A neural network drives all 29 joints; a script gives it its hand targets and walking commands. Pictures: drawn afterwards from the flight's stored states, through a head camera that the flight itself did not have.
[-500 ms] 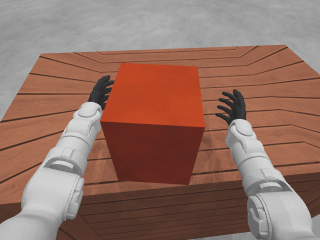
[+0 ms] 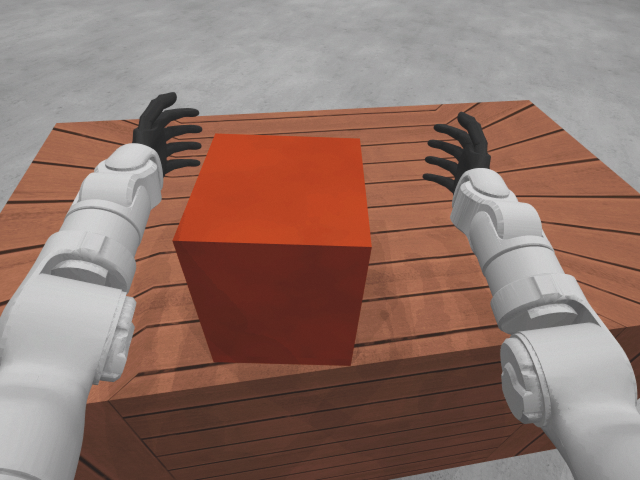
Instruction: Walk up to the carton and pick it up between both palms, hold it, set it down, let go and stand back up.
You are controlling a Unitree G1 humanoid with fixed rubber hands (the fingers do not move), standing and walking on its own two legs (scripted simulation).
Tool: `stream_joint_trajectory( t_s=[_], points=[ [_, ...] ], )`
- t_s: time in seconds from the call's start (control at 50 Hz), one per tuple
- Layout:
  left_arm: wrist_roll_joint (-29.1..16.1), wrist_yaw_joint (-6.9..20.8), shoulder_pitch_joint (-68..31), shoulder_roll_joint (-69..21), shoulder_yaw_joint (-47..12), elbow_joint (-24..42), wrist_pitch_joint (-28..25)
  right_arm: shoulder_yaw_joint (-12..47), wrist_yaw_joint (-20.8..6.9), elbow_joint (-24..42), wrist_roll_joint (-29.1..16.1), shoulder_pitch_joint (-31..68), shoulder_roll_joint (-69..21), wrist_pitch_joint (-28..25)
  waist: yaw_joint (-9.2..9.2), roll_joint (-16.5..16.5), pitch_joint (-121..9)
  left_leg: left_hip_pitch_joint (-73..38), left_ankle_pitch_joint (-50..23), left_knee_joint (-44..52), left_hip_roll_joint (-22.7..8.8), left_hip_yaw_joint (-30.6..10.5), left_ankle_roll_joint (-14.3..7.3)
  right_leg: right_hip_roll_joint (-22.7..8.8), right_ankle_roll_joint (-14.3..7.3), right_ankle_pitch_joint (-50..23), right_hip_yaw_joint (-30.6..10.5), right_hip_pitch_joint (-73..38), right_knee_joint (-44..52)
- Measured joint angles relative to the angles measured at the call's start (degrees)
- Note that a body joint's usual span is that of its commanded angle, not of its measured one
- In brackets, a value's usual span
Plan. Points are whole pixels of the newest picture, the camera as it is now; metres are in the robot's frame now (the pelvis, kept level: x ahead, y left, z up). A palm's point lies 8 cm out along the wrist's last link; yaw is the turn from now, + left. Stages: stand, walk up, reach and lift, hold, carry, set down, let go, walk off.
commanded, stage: set down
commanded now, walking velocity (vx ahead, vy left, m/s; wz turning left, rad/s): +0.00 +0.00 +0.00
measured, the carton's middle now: (284, 253) +0.42 +0.00 +0.07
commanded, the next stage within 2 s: none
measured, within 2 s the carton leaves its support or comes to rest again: neither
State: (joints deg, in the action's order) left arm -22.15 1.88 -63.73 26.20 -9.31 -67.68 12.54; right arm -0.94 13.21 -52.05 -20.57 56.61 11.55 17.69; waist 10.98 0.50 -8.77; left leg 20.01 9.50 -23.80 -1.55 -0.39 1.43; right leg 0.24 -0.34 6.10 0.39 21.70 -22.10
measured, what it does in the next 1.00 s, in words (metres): stands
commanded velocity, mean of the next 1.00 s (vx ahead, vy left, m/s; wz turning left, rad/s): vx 0.00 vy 0.00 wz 0.00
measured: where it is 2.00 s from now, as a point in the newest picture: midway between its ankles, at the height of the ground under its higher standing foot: outside the picture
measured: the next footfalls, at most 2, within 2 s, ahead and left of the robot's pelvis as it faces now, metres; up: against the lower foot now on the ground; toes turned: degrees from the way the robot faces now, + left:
none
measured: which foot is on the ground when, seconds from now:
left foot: down 0.00-1.00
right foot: down 0.00-1.00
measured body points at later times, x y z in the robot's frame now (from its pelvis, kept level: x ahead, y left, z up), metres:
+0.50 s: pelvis +0.01 +0.01 +0.01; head -0.01 +0.03 +0.45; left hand +0.45 +0.18 +0.19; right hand +0.37 -0.24 +0.18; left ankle +0.02 +0.14 -0.74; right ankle +0.05 -0.11 -0.74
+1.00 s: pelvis +0.00 +0.00 +0.00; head -0.03 +0.02 +0.45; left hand +0.39 +0.20 +0.16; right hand +0.31 -0.23 +0.14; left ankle +0.02 +0.14 -0.74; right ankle +0.05 -0.11 -0.74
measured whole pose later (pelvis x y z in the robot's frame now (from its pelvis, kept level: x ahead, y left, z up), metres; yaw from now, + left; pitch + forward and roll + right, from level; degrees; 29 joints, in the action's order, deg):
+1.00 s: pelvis +0.00 +0.00 +0.00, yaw -1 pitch -4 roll +0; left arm -16.1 4.9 -26.9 25.6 4.2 -15.6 33.0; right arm -5.2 15.5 -5.0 -18.7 18.5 8.8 29.5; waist 5.2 1.9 0.3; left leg 6.6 9.7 -20.5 -1.6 0.9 1.2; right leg 0.5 -0.2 6.2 -1.1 9.3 -19.8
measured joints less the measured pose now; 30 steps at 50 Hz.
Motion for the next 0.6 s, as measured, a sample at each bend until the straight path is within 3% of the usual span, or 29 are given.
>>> stream_joint_trajectory(
  t_s=[0.16, 0.34, 0.46, 0.6],
  points=[
    [3.6, 0.6, 1.8, 1.4, 4.3, 9.6, 7.6, -1.0, 1.1, 4.9, -1.3, -1.9, 0.1, 2.3, 0.12, 1.3, 1.6, -3.2, 0.2, 1.2, -0.4, 0.0, -0.2, 0.4, 0.3, -1.1, 0.0, -4.3, 3.6],
    [7.4, 1.0, 9.8, 1.8, 7.5, 22.5, 15.3, -1.0, -0.5, 11.6, -3.4, -8.2, 2.6, 4.3, -0.38, 2.1, 4.2, -7.5, 0.8, 1.8, -0.4, 0.2, -0.5, 0.5, 0.7, -1.8, -0.3, -9.4, 6.2],
    [7.9, 0.8, 17.7, 0.3, 9.0, 31.4, 17.8, -2.2, -1.4, 19.0, -2.9, -16.0, 2.4, 5.2, -1.19, 1.7, 5.2, -9.2, 1.0, 1.9, -0.4, 0.1, -0.5, 0.4, 0.6, -1.2, -0.2, -11.0, 5.8],
    [6.8, 1.1, 23.3, -0.6, 10.7, 38.1, 19.3, -2.6, -0.4, 28.3, -1.9, -22.7, 1.1, 6.9, -1.83, 1.3, 6.5, -10.4, 0.5, 2.4, -0.3, 0.2, -0.3, 0.4, 0.4, -1.1, -0.3, -11.4, 4.9]
  ],
)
